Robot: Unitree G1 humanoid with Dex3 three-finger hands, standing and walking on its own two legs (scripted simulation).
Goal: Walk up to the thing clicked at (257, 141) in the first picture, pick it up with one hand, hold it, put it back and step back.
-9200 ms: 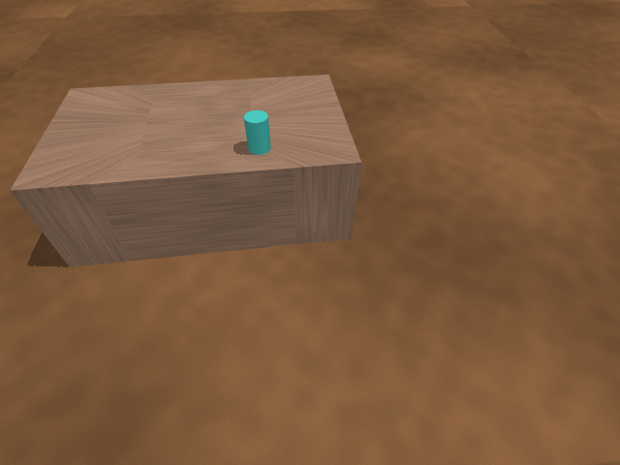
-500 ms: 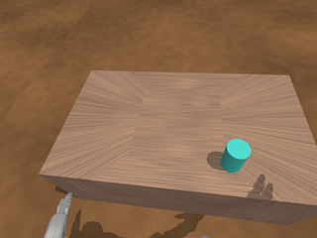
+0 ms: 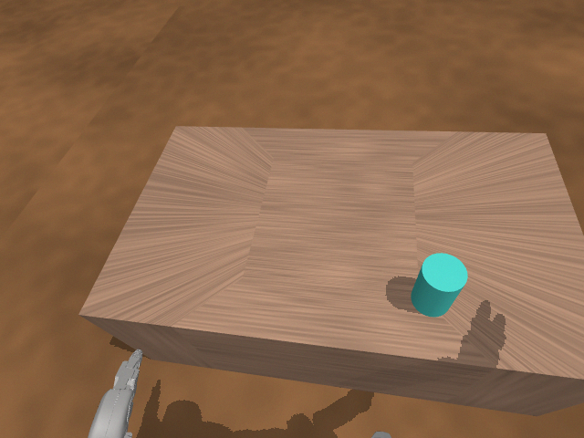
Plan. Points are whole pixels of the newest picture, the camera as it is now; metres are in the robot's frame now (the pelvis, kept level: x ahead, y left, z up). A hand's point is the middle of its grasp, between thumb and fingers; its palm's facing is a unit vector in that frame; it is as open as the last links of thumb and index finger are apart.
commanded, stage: go down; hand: right
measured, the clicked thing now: (436, 286) +0.46 -0.23 -0.25
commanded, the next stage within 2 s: approach in 0.86 s
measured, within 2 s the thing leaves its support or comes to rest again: neither
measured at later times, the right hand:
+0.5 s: hand out of the picture +0.35 -0.41 +0.04, palm faces +0.30 +0.95 -0.09, open 17.7 cm
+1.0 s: hand out of the picture +0.36 -0.41 +0.05, palm faces +0.30 +0.95 -0.06, open 17.7 cm
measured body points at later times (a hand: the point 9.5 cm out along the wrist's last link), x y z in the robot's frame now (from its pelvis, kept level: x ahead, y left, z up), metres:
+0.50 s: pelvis +0.00 +0.01 -0.01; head +0.08 -0.04 +0.43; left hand +0.15 +0.27 -0.05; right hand +0.33 -0.45 +0.04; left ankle -0.02 +0.14 -0.70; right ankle +0.03 -0.10 -0.70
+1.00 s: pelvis +0.01 +0.00 -0.01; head +0.09 -0.05 +0.43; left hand +0.16 +0.26 -0.05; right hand +0.34 -0.46 +0.06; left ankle -0.02 +0.14 -0.70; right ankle +0.03 -0.10 -0.70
